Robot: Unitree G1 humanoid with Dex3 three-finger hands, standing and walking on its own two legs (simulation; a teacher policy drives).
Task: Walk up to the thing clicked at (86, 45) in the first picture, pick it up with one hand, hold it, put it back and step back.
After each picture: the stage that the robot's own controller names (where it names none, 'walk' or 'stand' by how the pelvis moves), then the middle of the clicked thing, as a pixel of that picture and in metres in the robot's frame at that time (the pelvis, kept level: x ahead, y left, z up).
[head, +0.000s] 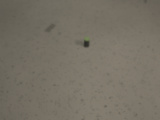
stand; (86, 42) +1.35 -0.03 -0.72
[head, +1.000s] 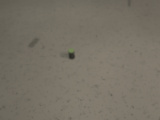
walk; (71, 53) +1.22 +0.20 -0.70
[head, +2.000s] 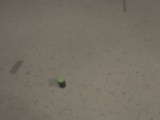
walk; (61, 82) +0.79 +0.28 -0.72
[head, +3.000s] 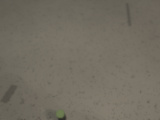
walk; (61, 116) +0.48 +0.24 -0.72
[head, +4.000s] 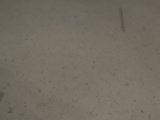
stand; out of the picture +0.39 +0.22 -0.71
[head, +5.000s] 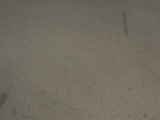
walk; out of the picture +0.40 +0.20 -0.72
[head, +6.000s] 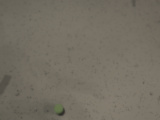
stand; (59, 110) +0.38 +0.24 -0.70
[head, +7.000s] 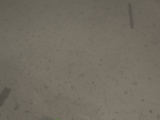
stand; out of the picture +0.38 +0.21 -0.70
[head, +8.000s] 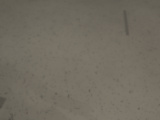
stand; out of the picture +0.33 +0.21 -0.73
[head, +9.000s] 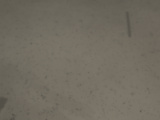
stand; out of the picture +0.33 +0.20 -0.73
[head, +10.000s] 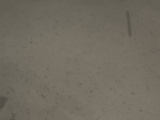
stand; out of the picture +0.33 +0.20 -0.73
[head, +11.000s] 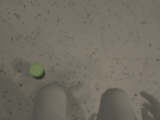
go down; (37, 71) +0.39 +0.22 -0.40
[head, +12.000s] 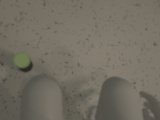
go down; (23, 62) +0.40 +0.25 -0.30
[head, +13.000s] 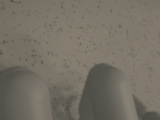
close in; out of the picture +0.39 +0.28 -0.22
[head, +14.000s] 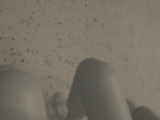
close; out of the picture +0.39 +0.29 -0.22
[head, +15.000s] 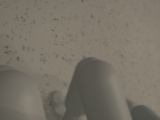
lift; out of the picture +0.38 +0.29 -0.22
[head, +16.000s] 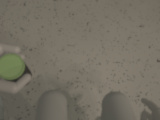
lift; (16, 72) +0.33 +0.22 -0.01
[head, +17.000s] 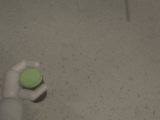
hold; (34, 86) +0.32 +0.17 +0.01
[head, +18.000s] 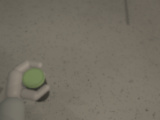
hold; (37, 85) +0.32 +0.17 +0.01
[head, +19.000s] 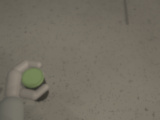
hold; (36, 85) +0.33 +0.17 +0.01
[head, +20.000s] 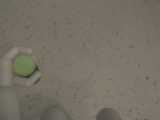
crouch; (28, 70) +0.37 +0.19 -0.05
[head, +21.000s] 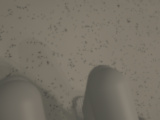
lower; out of the picture +0.42 +0.29 -0.15
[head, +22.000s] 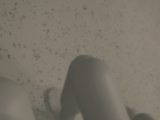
lower; out of the picture +0.40 +0.30 -0.22
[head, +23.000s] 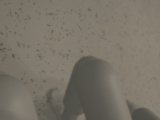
lower; out of the picture +0.39 +0.31 -0.22
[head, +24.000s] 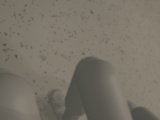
lower; out of the picture +0.38 +0.31 -0.22
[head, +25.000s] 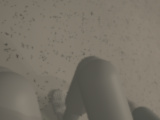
lower; out of the picture +0.38 +0.31 -0.22
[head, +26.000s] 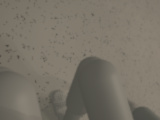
open; out of the picture +0.38 +0.31 -0.22
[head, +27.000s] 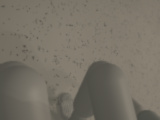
stand; out of the picture +0.37 +0.30 -0.23
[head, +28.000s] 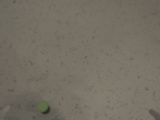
stand; (44, 107) +0.36 +0.23 -0.58
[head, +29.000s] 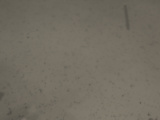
stand; out of the picture +0.35 +0.22 -0.66
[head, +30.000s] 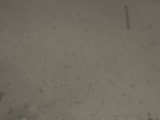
stand; out of the picture +0.35 +0.22 -0.67
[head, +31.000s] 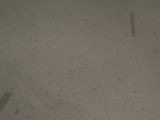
stand; out of the picture +0.35 +0.21 -0.71
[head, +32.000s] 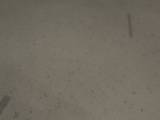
stand; out of the picture +0.34 +0.22 -0.73
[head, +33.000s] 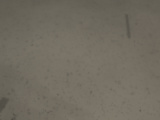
stand; out of the picture +0.34 +0.23 -0.73
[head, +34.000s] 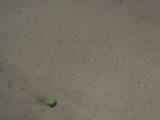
walk; (51, 101) +0.44 +0.21 -0.70
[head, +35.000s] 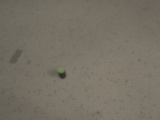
walk; (62, 72) +0.78 +0.27 -0.71
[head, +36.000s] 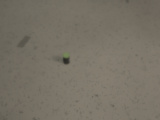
walk; (66, 58) +1.01 +0.18 -0.70
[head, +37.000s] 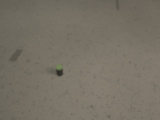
stand; (59, 70) +0.94 +0.23 -0.72
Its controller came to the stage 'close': yes
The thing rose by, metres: 0.71
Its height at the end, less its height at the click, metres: +0.00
